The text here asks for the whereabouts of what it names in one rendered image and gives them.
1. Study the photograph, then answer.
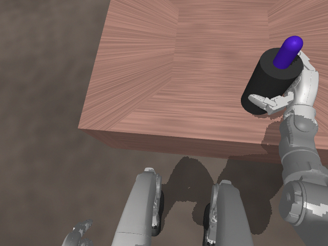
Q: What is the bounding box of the left robot hand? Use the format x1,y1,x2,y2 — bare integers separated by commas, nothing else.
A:
62,219,93,246

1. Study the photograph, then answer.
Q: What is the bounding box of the right robot hand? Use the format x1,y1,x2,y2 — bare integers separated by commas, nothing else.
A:
248,50,319,115

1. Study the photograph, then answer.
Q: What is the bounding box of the left robot foot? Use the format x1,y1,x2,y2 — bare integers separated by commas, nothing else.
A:
152,191,164,237

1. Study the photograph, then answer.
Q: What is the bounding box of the right robot foot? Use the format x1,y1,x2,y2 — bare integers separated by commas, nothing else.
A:
202,203,215,246

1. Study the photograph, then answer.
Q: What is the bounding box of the right robot arm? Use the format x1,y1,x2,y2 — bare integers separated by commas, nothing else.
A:
279,105,328,246

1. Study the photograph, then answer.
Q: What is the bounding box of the bottle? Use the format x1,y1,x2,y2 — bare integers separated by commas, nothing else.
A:
241,36,303,115

